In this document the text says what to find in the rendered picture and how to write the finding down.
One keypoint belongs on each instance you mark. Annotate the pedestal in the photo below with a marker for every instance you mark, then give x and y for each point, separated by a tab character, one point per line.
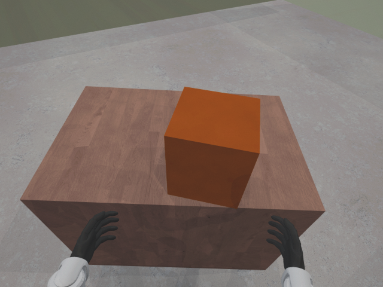
109	155

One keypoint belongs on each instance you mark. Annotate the right robot forearm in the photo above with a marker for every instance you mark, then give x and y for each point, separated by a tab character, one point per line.
296	277

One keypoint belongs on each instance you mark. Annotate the robot right hand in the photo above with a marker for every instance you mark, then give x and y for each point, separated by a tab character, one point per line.
290	247

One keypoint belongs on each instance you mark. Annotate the left robot forearm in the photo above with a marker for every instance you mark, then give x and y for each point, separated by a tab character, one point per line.
72	272

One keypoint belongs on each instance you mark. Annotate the robot left hand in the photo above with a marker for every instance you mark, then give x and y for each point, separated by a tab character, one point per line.
90	237

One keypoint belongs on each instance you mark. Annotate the carton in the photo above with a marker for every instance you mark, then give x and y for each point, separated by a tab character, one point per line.
212	144

